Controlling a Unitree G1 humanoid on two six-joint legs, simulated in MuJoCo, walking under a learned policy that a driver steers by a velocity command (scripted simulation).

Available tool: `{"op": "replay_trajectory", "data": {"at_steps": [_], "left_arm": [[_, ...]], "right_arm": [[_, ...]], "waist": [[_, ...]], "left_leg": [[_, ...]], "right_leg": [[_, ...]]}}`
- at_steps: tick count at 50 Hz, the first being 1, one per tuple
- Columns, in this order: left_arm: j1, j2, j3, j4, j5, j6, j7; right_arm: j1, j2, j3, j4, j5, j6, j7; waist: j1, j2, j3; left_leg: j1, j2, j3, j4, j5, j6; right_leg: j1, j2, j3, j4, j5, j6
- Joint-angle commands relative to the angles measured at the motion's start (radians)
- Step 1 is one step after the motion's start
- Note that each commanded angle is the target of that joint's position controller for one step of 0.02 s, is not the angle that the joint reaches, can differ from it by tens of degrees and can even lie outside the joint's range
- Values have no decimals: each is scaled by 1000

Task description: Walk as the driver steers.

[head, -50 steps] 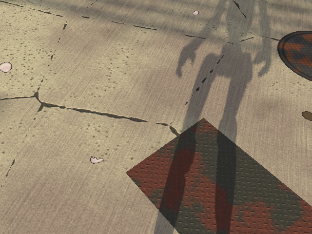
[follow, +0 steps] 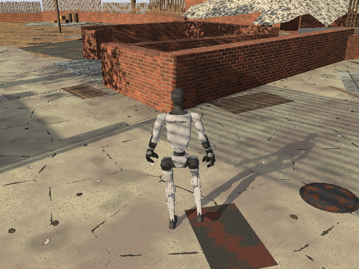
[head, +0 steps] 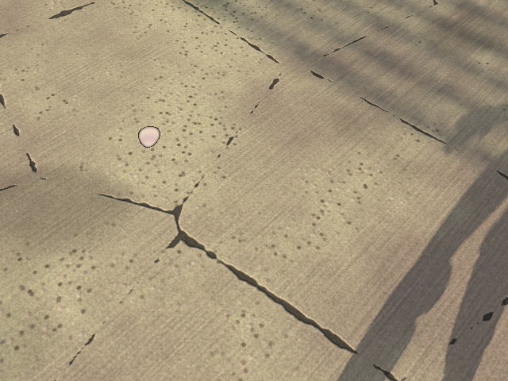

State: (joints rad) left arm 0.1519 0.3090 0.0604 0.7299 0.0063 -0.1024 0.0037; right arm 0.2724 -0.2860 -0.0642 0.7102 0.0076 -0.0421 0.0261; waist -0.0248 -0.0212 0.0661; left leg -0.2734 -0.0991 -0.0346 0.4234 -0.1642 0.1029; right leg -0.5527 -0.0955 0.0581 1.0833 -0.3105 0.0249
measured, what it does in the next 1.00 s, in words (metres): walks ahead, turning left: right foot, then left foot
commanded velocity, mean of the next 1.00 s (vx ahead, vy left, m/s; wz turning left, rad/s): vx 0.50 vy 0.00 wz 0.59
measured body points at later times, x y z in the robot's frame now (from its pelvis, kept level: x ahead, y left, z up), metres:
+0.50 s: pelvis +0.28 -0.05 +0.00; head +0.31 -0.05 +0.45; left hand +0.30 +0.25 -0.10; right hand +0.48 -0.28 -0.11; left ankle +0.24 +0.09 -0.66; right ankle +0.32 -0.15 -0.74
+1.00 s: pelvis +0.51 +0.11 +0.00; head +0.54 +0.15 +0.45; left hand +0.48 +0.43 -0.11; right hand +0.77 -0.05 -0.10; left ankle +0.50 +0.19 -0.74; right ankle +0.61 -0.04 -0.66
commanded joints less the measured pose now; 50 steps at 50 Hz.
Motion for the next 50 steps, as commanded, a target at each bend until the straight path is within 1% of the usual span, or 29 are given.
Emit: {"op": "replay_trajectory", "data": {"at_steps": [1, 5, 9, 12, 13, 14, 15, 16, 17, 18, 19, 20, 21, 23, 25, 29, 33, 36, 38, 39, 40, 41, 42, 43, 44, 45, 46, 48, 50], "left_arm": [[14, 80, 23, -59, 12, 7, 5], [-138, 41, 4, -95, 3, 0, -6], [-215, 69, 9, -121, -14, -15, -26], [-171, 104, 24, -115, -16, -28, -32], [-109, 112, 32, -98, -16, -32, -29], [-11, 140, 47, -76, -7, -37, -22], [134, 191, 60, -64, 8, -38, -13], [211, 267, 78, -29, 17, -24, -18], [188, 172, 59, -39, -8, -19, -24], [146, 110, 42, -50, -10, -13, -19], [98, 92, 33, -53, 0, -7, -17], [71, 71, 26, -44, 3, -3, -15], [60, 60, 20, -37, 9, -4, -12], [62, 58, 23, -21, 2, -12, -10], [70, 84, 32, -2, -3, -17, -9], [71, 119, 41, 21, -3, -9, -6], [119, 149, 45, 51, -12, 7, 0], [147, 176, 53, 71, -27, 25, 0], [142, 209, 63, 71, -37, 38, 7], [137, 223, 67, 69, -41, 46, 11], [121, 217, 64, 64, -45, 51, 15], [134, 177, 46, 50, -23, 47, 19], [226, 27, -3, -12, 18, 25, 4], [131, 107, 6, -22, -12, -12, -11], [33, 153, 18, -56, -48, -30, -19], [21, 138, 12, -59, -40, -41, -15], [25, 137, 15, -47, -13, -42, -8], [60, 142, 22, -38, 1, -21, -9], [57, 113, 15, -38, 11, -2, -8]], "right_arm": [[-32, -163, -43, -76, 2, -25, -22], [23, -173, -47, -52, 12, -15, -40], [84, -173, -50, -24, 20, -4, -45], [80, -169, -52, -22, 17, 5, -49], [66, -159, -50, -26, 16, 8, -49], [62, -123, -37, -33, 12, 7, -46], [75, -63, -14, -50, -4, 5, -42], [213, -12, 3, -82, 28, -4, -42], [203, -122, -14, -55, 40, -5, -46], [92, -178, -31, -64, 32, 0, -46], [39, -171, -33, -73, 20, 5, -48], [4, -158, -35, -85, 10, 5, -44], [7, -138, -36, -89, 15, 9, -37], [13, -95, -29, -95, 24, 19, -30], [-21, -73, -22, -116, 19, 26, -27], [-89, -59, -14, -136, 17, 19, -12], [-220, -37, -1, -172, 17, 8, 14], [-269, -50, -5, -203, 19, 9, 30], [-229, -85, -23, -207, 13, 15, 33], [-151, -117, -41, -192, 11, 20, 31], [3, -161, -69, -153, 14, 24, 23], [176, -230, -101, -108, 18, 36, 3], [128, -340, -110, -118, 27, 27, -5], [161, -259, -85, -149, 20, 9, 1], [128, -206, -67, -132, 11, -7, 5], [73, -186, -59, -130, 13, -15, 5], [7, -161, -51, -138, 10, -16, 3], [-50, -137, -40, -156, -6, -19, -4], [-42, -146, -42, -140, 1, -24, -15]], "waist": [[33, 59, -90], [-26, 94, -57], [-52, 107, -47], [-18, 143, -56], [18, 154, -73], [67, 139, -139], [122, 28, -283], [57, -310, -388], [79, -217, -321], [106, -123, -197], [92, -59, -132], [78, -52, -80], [57, -77, -66], [47, -95, -58], [46, -71, -41], [61, -46, -32], [108, -29, 5], [105, -35, 20], [59, -69, -27], [8, -79, -78], [-82, -59, -157], [-156, 24, -246], [-15, 301, -322], [-94, 189, -449], [-103, 137, -298], [-57, 66, -206], [-14, 35, -152], [40, 68, -126], [49, 59, -108]], "left_leg": [[66, 244, -265, -208, 241, 190], [22, 185, -216, -195, 124, 128], [75, 219, -300, -135, 44, 110], [141, 248, -383, -45, 65, 87], [136, 233, -387, 1, 93, 72], [105, 181, -355, 119, 132, 42], [-11, 115, -271, 396, -4, 4], [-372, -19, -144, 715, -433, -64], [-498, 67, -166, 848, -408, -78], [-523, 101, -147, 875, -312, -84], [-490, 135, -117, 857, -240, -91], [-472, 160, -115, 813, -192, -94], [-427, 185, -111, 783, -161, -93], [-405, 201, -83, 741, -140, -98], [-438, 212, -74, 681, -101, -108], [-447, 215, -47, 488, 82, -115], [-397, 193, 27, 295, 191, -93], [-379, 170, 65, 221, 121, -58], [-275, 109, 118, 205, 17, -16], [-167, 70, 141, 196, -24, 11], [53, 32, 146, 135, 32, 49], [367, 102, -3, 117, 39, 99], [667, 367, -576, 36, -126, 279], [704, 428, -801, -103, -272, 317], [603, 400, -656, -132, -203, 262], [454, 355, -536, -134, -101, 229], [324, 317, -448, -141, 16, 204], [180, 278, -375, -180, 160, 200], [96, 260, -314, -196, 250, 207]], "right_leg": [[-65, -5, 1, -125, 117, 37], [2, 53, -5, -430, 364, 52], [54, 84, 21, -560, 390, 35], [114, 88, 32, -598, 269, -3], [197, 93, 15, -630, 255, -24], [361, 68, 21, -650, 252, -58], [617, -97, 179, -633, 183, -118], [910, -314, 656, -735, -54, -284], [872, -326, 740, -788, -281, -274], [757, -279, 572, -800, -244, -228], [644, -235, 435, -811, -102, -202], [560, -197, 340, -830, 17, -195], [506, -169, 260, -852, 90, -183], [467, -150, 164, -892, 167, -192], [461, -163, 101, -922, 240, -211], [494, -150, -44, -937, 367, -204], [531, -147, -152, -932, 408, -178], [614, -177, -194, -886, 532, -159], [655, -181, -232, -763, 861, -140], [654, -175, -249, -636, 1005, -129], [577, -149, -277, -439, 1012, -103], [338, -111, -274, -147, 730, -62], [-114, 94, -200, 206, -241, -5], [-216, 109, 29, 314, -289, -16], [-288, 64, 34, 290, -184, -33], [-251, 23, 29, 199, -95, -41], [-188, -5, 28, 113, -47, -31], [-81, -24, 32, 39, 4, -9], [-55, -17, 9, -39, 36, 25]]}}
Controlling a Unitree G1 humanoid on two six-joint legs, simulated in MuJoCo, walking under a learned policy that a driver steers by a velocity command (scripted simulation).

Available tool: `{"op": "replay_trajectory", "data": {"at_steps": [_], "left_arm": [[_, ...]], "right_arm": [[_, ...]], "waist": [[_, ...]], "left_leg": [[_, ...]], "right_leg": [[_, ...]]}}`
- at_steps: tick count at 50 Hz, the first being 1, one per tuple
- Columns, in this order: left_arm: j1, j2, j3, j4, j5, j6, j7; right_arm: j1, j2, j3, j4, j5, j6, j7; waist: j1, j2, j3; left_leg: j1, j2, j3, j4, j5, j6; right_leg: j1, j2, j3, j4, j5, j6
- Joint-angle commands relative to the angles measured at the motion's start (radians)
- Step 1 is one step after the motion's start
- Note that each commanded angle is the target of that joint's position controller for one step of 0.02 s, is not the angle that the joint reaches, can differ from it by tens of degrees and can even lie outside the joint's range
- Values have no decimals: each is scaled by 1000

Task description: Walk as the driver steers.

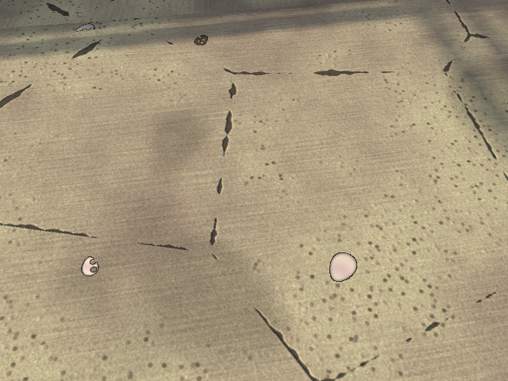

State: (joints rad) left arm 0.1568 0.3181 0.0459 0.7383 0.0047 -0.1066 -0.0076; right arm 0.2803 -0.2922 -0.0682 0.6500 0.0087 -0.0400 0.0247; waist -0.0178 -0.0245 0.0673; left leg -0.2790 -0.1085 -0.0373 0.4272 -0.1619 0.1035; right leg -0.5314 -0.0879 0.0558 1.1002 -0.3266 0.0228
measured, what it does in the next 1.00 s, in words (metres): walks ahead, turning left: right foot, then left foot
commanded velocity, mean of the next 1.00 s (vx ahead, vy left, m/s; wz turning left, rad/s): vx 0.50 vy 0.00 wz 0.60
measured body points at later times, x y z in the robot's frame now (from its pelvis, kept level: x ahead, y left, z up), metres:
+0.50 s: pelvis +0.28 -0.05 +0.00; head +0.31 -0.04 +0.45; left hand +0.30 +0.25 -0.10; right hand +0.49 -0.28 -0.10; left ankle +0.24 +0.09 -0.66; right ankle +0.32 -0.15 -0.74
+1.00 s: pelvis +0.51 +0.12 +0.00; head +0.54 +0.15 +0.45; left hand +0.49 +0.43 -0.10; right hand +0.77 -0.05 -0.09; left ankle +0.50 +0.19 -0.74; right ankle +0.62 -0.03 -0.66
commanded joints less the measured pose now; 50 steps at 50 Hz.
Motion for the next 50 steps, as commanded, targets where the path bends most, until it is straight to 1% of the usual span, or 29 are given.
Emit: {"op": "replay_trajectory", "data": {"at_steps": [1, 5, 9, 12, 13, 14, 15, 16, 17, 18, 19, 20, 21, 23, 25, 33, 35, 37, 38, 39, 40, 41, 42, 43, 44, 45, 46, 47, 50], "left_arm": [[24, 88, 25, -56, 15, 8, 5], [-139, 43, 4, -96, 10, 6, -3], [-219, 70, 12, -125, -9, -6, -17], [-182, 104, 30, -122, -13, -16, -22], [-125, 111, 38, -108, -12, -20, -19], [-31, 135, 53, -88, -4, -25, -13], [113, 186, 67, -76, 12, -28, -4], [202, 262, 87, -41, 21, -13, -7], [188, 172, 70, -50, -7, -8, -14], [146, 110, 53, -61, -9, -2, -9], [96, 93, 45, -65, 2, 5, -6], [69, 72, 38, -56, 6, 9, -4], [58, 59, 33, -50, 12, 7, 0], [58, 53, 34, -34, 4, -1, 1], [68, 80, 44, -15, -2, -7, 2], [115, 146, 60, 37, -12, 15, 10], [137, 165, 66, 52, -23, 26, 10], [136, 192, 74, 56, -34, 39, 13], [135, 209, 80, 55, -39, 46, 17], [127, 219, 82, 52, -43, 54, 21], [120, 200, 74, 46, -42, 57, 26], [159, 119, 44, 27, 1, 52, 25], [218, 23, 8, -37, 16, 23, 11], [83, 131, 29, -47, -25, -7, -1], [20, 148, 32, -75, -49, -24, -6], [21, 132, 28, -63, -32, -32, 1], [29, 134, 33, -55, -7, -31, 6], [49, 137, 36, -49, 0, -21, 4], [46, 101, 30, -50, 13, 8, 4]], "right_arm": [[-37, -152, -41, -71, 0, -26, -21], [18, -172, -46, -36, 9, -15, -40], [82, -173, -48, 3, 19, -7, -43], [81, -164, -48, 12, 17, 2, -47], [69, -154, -46, 11, 16, 6, -47], [66, -120, -34, 6, 12, 6, -44], [76, -60, -11, -10, -2, 4, -41], [214, -9, 6, -37, 29, -4, -41], [206, -113, -9, -13, 38, -5, -45], [93, -170, -27, -21, 31, 0, -45], [35, -168, -29, -31, 19, 5, -47], [-3, -155, -31, -43, 9, 5, -44], [0, -134, -31, -46, 14, 8, -37], [5, -90, -24, -49, 23, 18, -31], [-31, -66, -16, -69, 17, 25, -28], [-228, -33, 4, -117, 16, 6, 15], [-267, -41, 2, -137, 19, 8, 26], [-258, -68, -11, -148, 14, 11, 33], [-220, -90, -24, -144, 9, 15, 32], [-120, -125, -44, -122, 9, 20, 30], [53, -177, -76, -73, 13, 25, 17], [181, -258, -101, -42, 22, 37, -5], [123, -336, -99, -74, 23, 20, -2], [140, -237, -74, -82, 19, 3, 6], [104, -200, -60, -69, 12, -12, 8], [45, -177, -52, -71, 13, -19, 7], [-15, -155, -44, -80, 7, -20, 4], [-47, -136, -35, -93, -5, -20, 0], [-46, -143, -36, -75, -1, -27, -16]], "waist": [[37, 59, -94], [-25, 87, -56], [-54, 105, -51], [-24, 143, -58], [9, 155, -72], [55, 145, -130], [112, 44, -270], [56, -290, -395], [75, -214, -338], [103, -121, -210], [89, -57, -140], [75, -49, -84], [53, -74, -67], [41, -94, -57], [41, -71, -40], [100, -32, 2], [102, -34, 17], [72, -51, -4], [41, -70, -39], [-22, -71, -97], [-114, -43, -183], [-135, 132, -270], [-19, 309, -397], [-107, 162, -398], [-94, 138, -252], [-46, 51, -181], [-7, 44, -139], [24, 66, -127], [41, 66, -104]], "left_leg": [[69, 254, -283, -205, 258, 202], [2, 183, -215, -191, 147, 135], [51, 213, -297, -134, 46, 108], [132, 244, -383, -40, 54, 88], [130, 232, -390, 3, 79, 73], [104, 184, -360, 111, 120, 43], [-7, 123, -282, 382, 0, 5], [-362, -12, -146, 710, -427, -68], [-491, 71, -165, 850, -414, -84], [-522, 106, -147, 882, -319, -91], [-492, 139, -113, 866, -249, -97], [-473, 165, -110, 821, -202, -99], [-427, 191, -106, 789, -171, -97], [-399, 208, -78, 741, -153, -98], [-431, 220, -69, 674, -117, -107], [-377, 200, 31, 288, 181, -91], [-370, 190, 51, 234, 146, -70], [-305, 147, 93, 202, 54, -33], [-235, 111, 122, 199, 0, -11], [-101, 70, 145, 176, -20, 19], [156, 36, 136, 120, 39, 59], [460, 205, -132, 117, 54, 123], [686, 421, -731, -36, -218, 317], [670, 427, -756, -133, -293, 285], [553, 398, -616, -148, -213, 244], [409, 353, -505, -145, -96, 212], [290, 316, -423, -154, 22, 193], [217, 291, -380, -175, 95, 188], [96, 261, -299, -205, 237, 201]], "right_leg": [[-77, -16, 3, -111, 96, 41], [-9, 43, -8, -424, 368, 57], [51, 78, 21, -564, 415, 39], [97, 82, 35, -604, 287, 1], [172, 87, 18, -633, 265, -20], [324, 66, 19, -655, 265, -52], [578, -94, 168, -636, 215, -115], [889, -318, 641, -736, -25, -282], [863, -337, 753, -795, -261, -275], [747, -292, 590, -811, -240, -229], [629, -249, 452, -821, -104, -202], [539, -210, 354, -841, 16, -196], [480, -181, 273, -864, 91, -184], [438, -161, 173, -906, 171, -192], [433, -175, 109, -937, 248, -212], [504, -159, -149, -950, 411, -173], [558, -180, -176, -930, 462, -161], [608, -190, -213, -846, 709, -143], [625, -190, -231, -762, 886, -133], [611, -177, -254, -612, 1007, -119], [498, -144, -279, -393, 967, -87], [214, -86, -276, -66, 420, -43], [-158, 119, -111, 227, -296, -1], [-263, 80, 39, 287, -244, -15], [-312, 42, 25, 239, -139, -34], [-255, 1, 27, 155, -58, -35], [-188, -23, 28, 74, -11, -24], [-128, -38, 35, 44, 22, -16], [-82, -26, 6, -64, 79, 32]]}}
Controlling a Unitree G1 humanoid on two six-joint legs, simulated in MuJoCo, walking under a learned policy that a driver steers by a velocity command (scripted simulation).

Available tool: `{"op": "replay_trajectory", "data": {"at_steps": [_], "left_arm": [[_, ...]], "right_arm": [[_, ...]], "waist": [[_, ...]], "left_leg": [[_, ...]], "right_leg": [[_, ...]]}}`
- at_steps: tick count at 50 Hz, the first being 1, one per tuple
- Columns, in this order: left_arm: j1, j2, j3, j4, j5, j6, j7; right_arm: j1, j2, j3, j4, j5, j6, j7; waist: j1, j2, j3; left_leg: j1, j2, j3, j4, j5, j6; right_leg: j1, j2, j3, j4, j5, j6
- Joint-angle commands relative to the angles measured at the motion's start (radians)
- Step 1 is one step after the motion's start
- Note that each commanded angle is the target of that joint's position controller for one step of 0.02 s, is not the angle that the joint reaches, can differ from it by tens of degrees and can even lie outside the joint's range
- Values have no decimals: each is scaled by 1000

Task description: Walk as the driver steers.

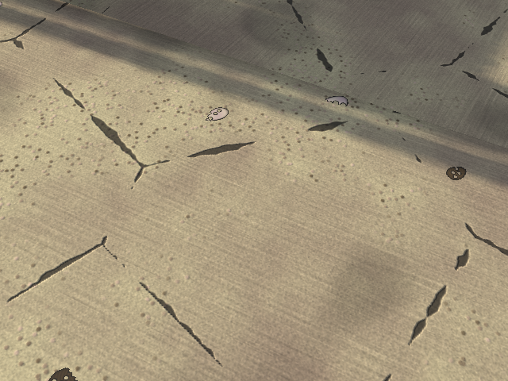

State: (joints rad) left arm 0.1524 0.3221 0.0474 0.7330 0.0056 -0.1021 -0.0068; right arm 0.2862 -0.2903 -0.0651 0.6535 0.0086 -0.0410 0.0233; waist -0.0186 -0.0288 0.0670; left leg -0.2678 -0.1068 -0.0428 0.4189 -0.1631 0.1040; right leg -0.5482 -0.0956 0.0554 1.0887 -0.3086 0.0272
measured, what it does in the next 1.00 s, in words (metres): walks ahead: right foot, then left foot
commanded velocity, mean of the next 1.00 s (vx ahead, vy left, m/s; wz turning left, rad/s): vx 0.50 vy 0.00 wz -0.01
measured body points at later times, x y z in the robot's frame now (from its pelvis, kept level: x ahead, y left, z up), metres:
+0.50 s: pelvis +0.30 -0.06 +0.00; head +0.32 -0.06 +0.45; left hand +0.36 +0.22 -0.11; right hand +0.44 -0.32 -0.11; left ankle +0.26 +0.08 -0.66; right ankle +0.33 -0.14 -0.74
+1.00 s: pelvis +0.56 +0.02 +0.00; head +0.59 +0.03 +0.45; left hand +0.68 +0.30 -0.12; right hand +0.66 -0.26 -0.10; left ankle +0.59 +0.13 -0.74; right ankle +0.54 -0.13 -0.66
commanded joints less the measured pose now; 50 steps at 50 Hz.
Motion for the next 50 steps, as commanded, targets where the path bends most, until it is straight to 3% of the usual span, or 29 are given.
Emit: {"op": "replay_trajectory", "data": {"at_steps": [1, 6, 8, 10, 13, 14, 15, 16, 17, 18, 19, 20, 21, 22, 25, 29, 32, 35, 38, 39, 40, 41, 42, 43, 44, 45, 46, 47, 50], "left_arm": [[17, 84, 25, -56, 14, 8, 5], [-155, 28, -2, -88, 2, -1, -15], [-199, 44, 1, -103, -9, -7, -23], [-221, 63, 7, -116, -9, -13, -30], [-171, 86, 18, -112, -8, -18, -34], [-96, 101, 29, -94, -4, -21, -30], [28, 135, 46, -64, 2, -23, -25], [186, 197, 61, -49, 13, -23, -22], [269, 227, 75, -4, 5, -12, -31], [271, 136, 50, -5, -25, -9, -34], [200, 102, 39, -14, -24, -4, -28], [143, 94, 33, -24, -9, 2, -25], [112, 80, 27, -24, 0, 3, -24], [99, 64, 20, -24, 8, 0, -22], [110, 67, 20, -5, -8, -8, -20], [156, 111, 32, 22, -19, 5, -7], [208, 126, 37, 44, -28, 18, 2], [262, 128, 40, 65, -35, 34, 9], [257, 147, 51, 69, -35, 49, 20], [244, 144, 49, 65, -33, 51, 21], [238, 114, 38, 57, -25, 50, 20], [229, 42, 13, 19, 2, 49, 20], [379, -41, -11, -5, -26, 34, 17], [327, 70, 15, 15, -49, 33, 19], [229, 118, 33, -6, -54, 35, 20], [194, 106, 35, -12, -45, 41, 22], [178, 94, 38, -20, -34, 46, 20], [188, 75, 39, -21, -35, 56, 14], [167, 31, 34, -42, -35, 81, 8]], "right_arm": [[-38, -156, -42, -68, 0, -25, -22], [44, -155, -36, -7, 4, -22, -37], [81, -161, -37, 22, 8, -23, -35], [107, -157, -36, 44, 11, -19, -35], [108, -163, -40, 65, 7, -5, -39], [88, -161, -38, 63, 7, -1, -39], [80, -137, -27, 58, 1, 2, -37], [118, -95, -8, 39, -17, -1, -38], [242, -30, 10, 48, 8, -15, -37], [183, -118, -3, 55, 19, -23, -34], [63, -155, -14, 30, 27, -27, -32], [-8, -147, -11, 13, 15, -31, -32], [-36, -133, -13, 5, 2, -36, -31], [-21, -117, -13, 9, 0, -35, -28], [-2, -68, -3, 20, -1, -25, -26], [-148, -37, 13, -25, -14, -35, -24], [-246, -29, 18, -40, -7, -50, -10], [-322, -44, 13, -60, 3, -64, 4], [-290, -89, -4, -53, 6, -77, 8], [-214, -112, -18, -31, 4, -79, 3], [-87, -155, -38, -1, -6, -81, -7], [87, -227, -57, 17, -21, -77, -19], [117, -278, -67, 43, -17, -60, -12], [95, -170, -43, 34, -9, -57, -10], [41, -122, -28, 35, -4, -59, -13], [-23, -99, -18, 37, -10, -60, -12], [-64, -71, -11, 43, -15, -61, -10], [-89, -62, -10, 50, -23, -66, -11], [-110, -79, -21, 76, -19, -81, -15]], "waist": [[35, 67, -88], [-49, 95, -51], [-67, 101, -31], [-71, 105, -19], [-38, 138, -22], [7, 139, -59], [67, 117, -161], [108, 0, -326], [74, -296, -427], [106, -186, -353], [113, -92, -208], [93, -16, -128], [69, -3, -76], [43, -29, -76], [22, -62, -77], [54, -33, -42], [86, -35, -29], [100, -44, -20], [54, -71, -36], [7, -70, -73], [-54, -53, -165], [-120, 75, -335], [-44, 371, -452], [-78, 246, -362], [-80, 180, -226], [-49, 124, -159], [-25, 133, -111], [2, 159, -89], [25, 130, -51]], "left_leg": [[58, 245, -268, -201, 248, 195], [11, 194, -174, -202, 134, 120], [57, 225, -206, -187, 96, 118], [150, 265, -246, -139, 113, 113], [247, 306, -284, -69, 264, 90], [251, 280, -263, 8, 415, 72], [211, 224, -217, 170, 497, 45], [13, 140, -162, 463, 284, 0], [-323, -7, -96, 777, -357, -75], [-449, 40, -170, 879, -402, -72], [-497, 88, -135, 887, -313, -70], [-477, 132, -88, 847, -237, -70], [-455, 165, -74, 785, -184, -73], [-401, 190, -71, 744, -149, -76], [-369, 209, -37, 638, -129, -98], [-380, 204, -12, 377, 64, -129], [-294, 160, 5, 197, 209, -143], [-256, 135, -8, 112, 228, -138], [-159, 127, -19, 48, 142, -107], [-40, 119, -5, 14, 127, -83], [165, 155, -22, 23, 123, -48], [447, 352, -215, 62, 99, 13], [694, 549, -629, -33, -111, 160], [607, 511, -654, -107, -304, 136], [482, 473, -493, -127, -280, 95], [360, 430, -383, -152, -161, 78], [273, 399, -300, -181, -77, 77], [205, 376, -229, -210, -20, 70], [131, 372, -101, -273, 95, 88]], "right_leg": [[-72, -8, 0, -111, 109, 41], [37, 45, -28, -463, 451, 46], [33, 50, -17, -518, 466, 28], [-5, 52, -5, -564, 409, -1], [29, 66, -20, -593, 267, -51], [134, 91, -51, -627, 256, -77], [334, 68, -41, -615, 301, -115], [652, -104, 164, -564, 330, -201], [920, -279, 616, -703, 63, -336], [898, -277, 696, -780, -158, -310], [769, -250, 553, -801, -147, -274], [637, -210, 445, -821, -41, -256], [543, -177, 375, -845, 67, -256], [491, -148, 321, -864, 149, -248], [439, -121, 215, -911, 293, -265], [418, -88, 133, -944, 379, -256], [396, -61, 95, -928, 375, -231], [436, -90, 141, -884, 341, -221], [480, -122, 199, -808, 349, -191], [463, -98, 184, -732, 423, -171], [399, -40, 148, -568, 443, -140], [223, 43, 85, -258, 196, -99], [-114, 148, 22, 42, -294, -52], [-212, 87, 88, 154, -264, -48], [-241, 52, 73, 167, -169, -51], [-203, 16, 56, 145, -92, -44], [-178, -7, 57, 106, -42, -37], [-126, -30, 59, 84, -10, -33], [-117, -45, 44, 33, 49, -15]]}}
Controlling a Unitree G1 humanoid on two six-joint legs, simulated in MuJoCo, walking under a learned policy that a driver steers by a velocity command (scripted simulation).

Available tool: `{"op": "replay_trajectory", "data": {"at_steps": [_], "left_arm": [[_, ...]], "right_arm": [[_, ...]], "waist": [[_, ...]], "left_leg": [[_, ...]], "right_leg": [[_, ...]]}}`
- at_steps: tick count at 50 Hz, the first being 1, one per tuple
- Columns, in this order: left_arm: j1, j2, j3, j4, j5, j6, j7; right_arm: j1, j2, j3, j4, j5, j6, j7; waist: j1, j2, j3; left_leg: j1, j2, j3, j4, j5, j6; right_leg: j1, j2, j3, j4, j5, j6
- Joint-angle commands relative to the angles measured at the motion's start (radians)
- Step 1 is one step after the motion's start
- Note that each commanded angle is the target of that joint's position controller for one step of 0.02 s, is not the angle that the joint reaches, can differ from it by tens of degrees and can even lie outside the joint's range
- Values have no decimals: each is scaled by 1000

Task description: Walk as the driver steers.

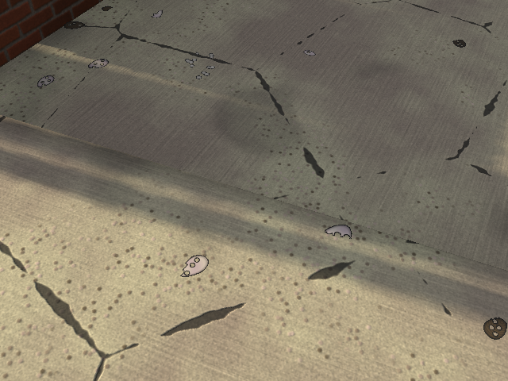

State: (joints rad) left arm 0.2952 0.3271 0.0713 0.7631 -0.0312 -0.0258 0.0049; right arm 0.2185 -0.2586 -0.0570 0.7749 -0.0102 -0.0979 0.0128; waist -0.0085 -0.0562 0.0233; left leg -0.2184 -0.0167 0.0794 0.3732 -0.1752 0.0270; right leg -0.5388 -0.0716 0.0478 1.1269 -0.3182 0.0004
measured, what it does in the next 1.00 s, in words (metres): walks ahead, turning right: right foot, then left foot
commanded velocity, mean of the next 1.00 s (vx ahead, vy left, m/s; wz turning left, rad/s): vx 0.50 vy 0.00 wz -0.58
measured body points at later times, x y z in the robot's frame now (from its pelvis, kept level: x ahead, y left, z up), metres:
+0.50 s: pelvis +0.26 -0.09 +0.00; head +0.30 -0.11 +0.44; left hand +0.44 +0.15 -0.11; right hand +0.32 -0.39 -0.11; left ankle +0.29 +0.10 -0.66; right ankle +0.28 -0.16 -0.74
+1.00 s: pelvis +0.56 -0.12 +0.00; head +0.57 -0.14 +0.45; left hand +0.81 +0.00 -0.11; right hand +0.47 -0.36 -0.12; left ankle +0.61 -0.04 -0.74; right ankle +0.50 -0.24 -0.66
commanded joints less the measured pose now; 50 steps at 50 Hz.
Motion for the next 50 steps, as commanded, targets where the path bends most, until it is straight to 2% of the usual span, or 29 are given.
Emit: {"op": "replay_trajectory", "data": {"at_steps": [1, 6, 11, 13, 14, 15, 16, 17, 18, 19, 20, 21, 23, 24, 25, 27, 28, 31, 34, 37, 39, 40, 41, 42, 43, 44, 46, 48, 50], "left_arm": [[2, 22, 8, -85, 6, 8, -4], [-126, 3, -6, -129, 8, -3, -33], [-261, 15, -7, -198, 10, -1, -58], [-247, 40, 5, -213, 13, 3, -63], [-196, 62, 18, -208, 16, 7, -61], [-70, 98, 42, -178, 14, 11, -57], [107, 164, 78, -128, 9, 19, -41], [144, 289, 104, -122, 0, 22, -23], [144, 264, 84, -166, 6, 2, -32], [122, 187, 60, -157, 14, -15, -41], [83, 163, 52, -152, 15, -26, -41], [15, 136, 44, -158, 15, -28, -38], [-56, 96, 28, -187, 32, -31, -31], [44, -20, -23, -106, 99, -85, -40], [42, -6, -16, -115, 99, -106, -49], [-6, 64, -3, -138, 99, -127, -71], [-7, 75, -4, -139, 101, -131, -83], [61, 98, 1, -121, 94, -121, -111], [124, 116, 8, -92, 99, -103, -125], [103, 118, 11, -70, 95, -88, -115], [68, 104, 8, -58, 103, -90, -103], [61, 21, -18, -70, 111, -102, -97], [243, -116, -56, -83, 137, -126, -91], [76, -21, -35, -97, 111, -119, -106], [-2, -6, -24, -92, 103, -110, -87], [4, 4, -21, -63, 99, -104, -62], [-6, -27, -37, -48, 127, -94, -60], [-54, -51, -41, -50, 111, -86, -81], [-98, -60, -48, -48, 96, -83, -100]], "right_arm": [[-38, -124, -34, -36, 0, -26, -6], [-17, -174, -46, -3, 3, -15, -16], [54, -220, -61, 38, 28, 13, -18], [51, -247, -70, 41, 38, 27, -21], [46, -262, -74, 40, 43, 34, -24], [32, -264, -74, 36, 48, 43, -26], [47, -233, -61, 31, 37, 42, -30], [117, -112, -22, -21, -10, 28, -23], [92, -114, -7, -38, -2, -9, -10], [-23, -194, -29, -64, 42, -28, 1], [-58, -183, -24, -78, 48, -41, 2], [-54, -174, -24, -65, 25, -45, -7], [-22, -184, -34, -52, 6, -25, -12], [28, -36, 36, -61, -137, -18, 5], [23, -36, 37, -53, -129, -1, 9], [-12, -99, 35, -68, -81, 17, 7], [-50, -105, 42, -79, -69, 22, 5], [-154, -65, 75, -117, -64, 37, 8], [-225, -81, 84, -146, -62, 27, 14], [-257, -108, 83, -164, -42, 8, 3], [-127, -168, 55, -136, -14, -19, -10], [88, -200, 37, -83, -18, -39, -16], [303, -235, 31, -40, -25, -31, -13], [351, -200, 38, -18, -49, -19, -12], [256, -170, 40, -24, -33, -22, -9], [145, -93, 64, -47, -25, -17, -11], [93, -6, 87, -53, -25, -12, -27], [68, -19, 73, -44, -40, -20, -42], [86, -65, 49, -27, -56, -30, -41]], "waist": [[14, 141, 3], [-26, 102, 31], [-63, 95, 67], [-34, 118, 39], [2, 137, -4], [80, 127, -72], [160, 84, -165], [96, -185, -233], [103, -161, -409], [138, -62, -304], [109, -32, -190], [62, 33, -126], [1, 0, -90], [-22, -63, -124], [-13, -32, -61], [-13, -11, -37], [-5, 5, -22], [41, 5, -4], [77, -10, 5], [61, -17, 4], [-17, -5, -61], [-92, 106, -220], [-71, 407, -520], [-159, 232, -313], [-125, 168, -121], [-79, 142, -62], [-33, 137, -81], [-19, 124, -78], [-26, 116, -48]], "left_leg": [[80, 287, -193, -238, 136, 172], [113, 262, -19, -247, 226, 151], [251, 302, 52, -195, 288, 116], [298, 308, 85, -95, 538, 94], [306, 301, 104, 5, 712, 82], [271, 275, 135, 183, 811, 60], [110, 234, 150, 434, 698, 21], [-332, 91, 143, 819, -52, -48], [-503, -26, -112, 998, -439, -54], [-600, 32, -175, 1020, -356, -33], [-603, 71, -162, 949, -267, -15], [-550, 108, -161, 861, -202, -18], [-419, 137, -168, 765, -133, -33], [-388, 142, -201, 767, -70, -32], [-416, 124, -178, 753, -41, -42], [-425, 113, -143, 678, 42, -73], [-408, 118, -135, 602, 79, -89], [-349, 105, -119, 369, 128, -109], [-311, 64, -93, 251, 140, -89], [-259, 47, -99, 157, 146, -43], [4, 40, -68, 154, 207, 39], [309, 155, -173, 188, 295, 165], [817, 445, -638, 96, 322, 450], [714, 451, -777, -39, 4, 357], [498, 415, -646, -83, -240, 256], [315, 387, -523, -126, -267, 218], [184, 340, -368, -188, 7, 203], [178, 314, -236, -230, 107, 197], [163, 302, -125, -265, 206, 212]], "right_leg": [[-145, -72, 54, -42, 89, 19], [-119, -57, 3, -316, 324, 10], [-126, -30, -62, -464, 275, -39], [-59, 16, -110, -485, 176, -76], [27, 57, -142, -486, 127, -98], [198, 107, -169, -532, 145, -130], [486, 122, -121, -562, 187, -169], [829, -137, 357, -613, 109, -319], [948, -270, 797, -794, -49, -435], [888, -249, 682, -837, -38, -369], [752, -208, 548, -836, 29, -333], [615, -165, 443, -836, 136, -300], [442, -114, 344, -870, 299, -285], [392, -73, 284, -883, 106, -249], [335, -55, 275, -907, 49, -245], [253, -35, 230, -905, 80, -248], [212, -34, 217, -902, 123, -252], [213, -47, 242, -865, 188, -273], [277, -80, 307, -816, 255, -287], [366, -111, 369, -765, 288, -245], [299, -35, 329, -636, 428, -160], [178, 91, 236, -378, 388, -80], [-146, 276, 123, -75, -224, 4], [-389, 200, 117, 154, -258, -3], [-451, 128, 96, 222, -128, -22], [-389, 55, 70, 199, -12, -33], [-224, -15, 69, 101, 67, -37], [-202, -32, 51, 10, 42, -23], [-216, -44, 21, -95, 128, -5]]}}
